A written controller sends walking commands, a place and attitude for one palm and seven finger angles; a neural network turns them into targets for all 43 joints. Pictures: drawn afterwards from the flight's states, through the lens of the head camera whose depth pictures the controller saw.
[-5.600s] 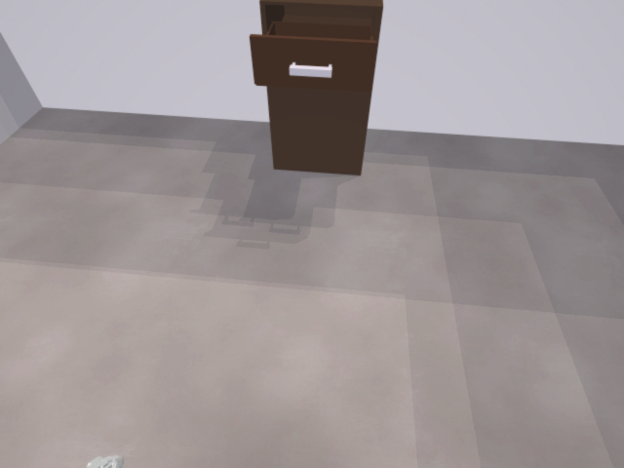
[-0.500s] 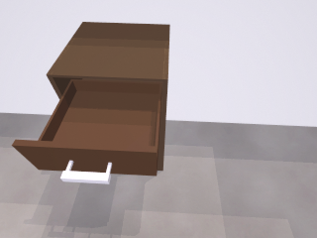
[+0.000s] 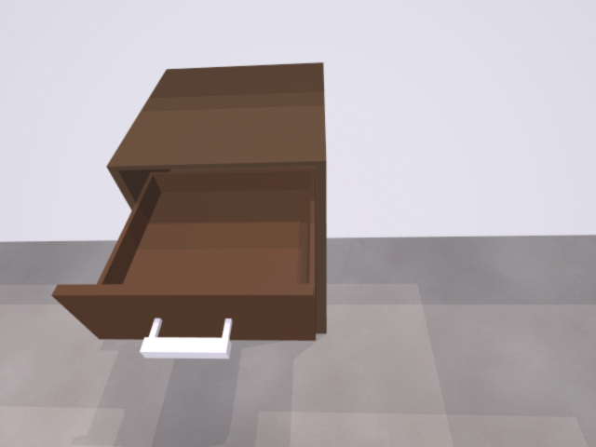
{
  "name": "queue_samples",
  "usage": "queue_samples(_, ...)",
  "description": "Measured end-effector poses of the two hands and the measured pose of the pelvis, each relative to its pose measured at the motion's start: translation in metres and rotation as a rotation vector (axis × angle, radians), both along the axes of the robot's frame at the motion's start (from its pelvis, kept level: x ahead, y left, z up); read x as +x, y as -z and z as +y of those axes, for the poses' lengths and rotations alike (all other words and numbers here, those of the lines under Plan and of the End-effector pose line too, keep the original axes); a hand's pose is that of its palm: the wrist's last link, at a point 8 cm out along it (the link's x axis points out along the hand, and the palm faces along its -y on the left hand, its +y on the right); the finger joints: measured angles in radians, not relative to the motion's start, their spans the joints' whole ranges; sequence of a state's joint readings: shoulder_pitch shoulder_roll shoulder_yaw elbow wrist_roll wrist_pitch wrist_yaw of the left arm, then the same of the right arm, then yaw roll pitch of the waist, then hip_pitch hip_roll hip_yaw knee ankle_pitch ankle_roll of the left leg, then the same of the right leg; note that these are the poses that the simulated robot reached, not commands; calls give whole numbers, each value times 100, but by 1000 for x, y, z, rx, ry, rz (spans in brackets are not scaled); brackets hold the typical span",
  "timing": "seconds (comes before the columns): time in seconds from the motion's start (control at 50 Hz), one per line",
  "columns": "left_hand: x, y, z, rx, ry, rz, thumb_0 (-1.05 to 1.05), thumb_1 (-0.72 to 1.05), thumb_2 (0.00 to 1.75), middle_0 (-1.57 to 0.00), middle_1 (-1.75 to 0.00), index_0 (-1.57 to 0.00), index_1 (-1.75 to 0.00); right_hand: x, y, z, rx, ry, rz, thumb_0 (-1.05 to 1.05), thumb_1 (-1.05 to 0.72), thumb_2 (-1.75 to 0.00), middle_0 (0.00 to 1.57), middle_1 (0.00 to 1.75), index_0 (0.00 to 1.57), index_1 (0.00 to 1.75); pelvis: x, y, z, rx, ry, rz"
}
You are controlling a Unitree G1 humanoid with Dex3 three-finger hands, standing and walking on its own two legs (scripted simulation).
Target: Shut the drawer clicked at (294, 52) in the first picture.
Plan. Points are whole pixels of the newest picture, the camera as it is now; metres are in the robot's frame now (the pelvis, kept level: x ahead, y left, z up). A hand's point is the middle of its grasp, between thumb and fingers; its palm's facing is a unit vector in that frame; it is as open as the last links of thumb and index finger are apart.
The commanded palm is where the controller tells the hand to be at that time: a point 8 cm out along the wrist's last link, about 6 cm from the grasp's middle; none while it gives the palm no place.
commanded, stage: come to a stop and stand still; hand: left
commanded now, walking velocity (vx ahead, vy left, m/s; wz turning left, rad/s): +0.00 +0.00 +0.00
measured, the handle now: (189, 335) +0.30 +0.21 -0.08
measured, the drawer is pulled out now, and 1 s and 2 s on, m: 0.30 0.30 0.30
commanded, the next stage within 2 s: look again from close up in 0.64 s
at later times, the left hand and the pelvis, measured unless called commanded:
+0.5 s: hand out of the picture +0.03 +0.14 -0.16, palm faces +0.04 -0.97 -0.24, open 7.3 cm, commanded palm none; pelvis +0.02 -0.04 +0.00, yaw +1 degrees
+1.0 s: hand out of the picture +0.00 +0.11 -0.17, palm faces +0.06 -0.98 -0.21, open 7.3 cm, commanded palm none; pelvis +0.01 -0.06 +0.00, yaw +2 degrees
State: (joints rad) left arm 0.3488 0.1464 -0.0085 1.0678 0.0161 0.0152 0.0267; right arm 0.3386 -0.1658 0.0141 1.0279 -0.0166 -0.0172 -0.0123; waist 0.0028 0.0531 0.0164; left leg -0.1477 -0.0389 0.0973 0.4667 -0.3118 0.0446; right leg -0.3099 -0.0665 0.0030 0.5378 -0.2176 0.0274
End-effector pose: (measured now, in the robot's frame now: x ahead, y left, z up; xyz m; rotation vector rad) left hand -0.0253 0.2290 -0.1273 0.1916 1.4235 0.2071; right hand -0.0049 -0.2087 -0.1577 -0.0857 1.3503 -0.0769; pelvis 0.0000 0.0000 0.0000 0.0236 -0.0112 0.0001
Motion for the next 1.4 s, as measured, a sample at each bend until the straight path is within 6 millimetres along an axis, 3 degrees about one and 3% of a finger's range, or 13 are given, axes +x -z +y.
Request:
queue_samples(0.18,21,7,-32,-43,3,-9,1,92,90,-20,-30,-20,-29,18,-2,-17,-21,-1,8,1,-91,-90,20,30,20,30,15,-1,-15,-2,-5,-5)
queue_samples(0.34,40,7,-39,-30,7,-39,2,94,90,-20,-30,-20,-30,25,-4,-33,-32,-3,17,1,-91,-90,20,30,20,30,22,-2,-31,-4,-13,-7)
queue_samples(0.52,51,4,-45,-17,9,-69,1,93,90,-20,-30,-20,-29,20,-5,-45,-26,-12,51,1,-91,-90,20,30,20,30,23,-3,-44,-6,-24,-3)
queue_samples(0.86,34,5,-63,-31,-10,-52,1,93,90,-20,-30,-20,-29,-3,-7,-56,-20,-11,96,1,-91,-90,20,30,20,30,17,-4,-59,-8,-34,-9)
queue_samples(1.22,8,10,-77,-72,-34,-13,0,92,90,-20,-30,-20,-29,-25,-11,-49,-15,0,129,0,-91,-90,20,30,20,30,9,-5,-59,-12,-35,-9)
queue_samples(1.36,6,12,-75,-73,-35,-13,0,92,90,-20,-30,-20,-29,-29,-11,-43,-12,6,135,0,-91,-90,20,30,20,30,6,-4,-56,-17,-35,-6)
queue_samples(1.4,22,-3,-61,-29,-87,-127,4,95,90,-21,-30,-21,-30,-16,-13,-47,-36,12,33,1,-91,-90,20,30,20,30,4,-2,-54,-19,-25,-10)
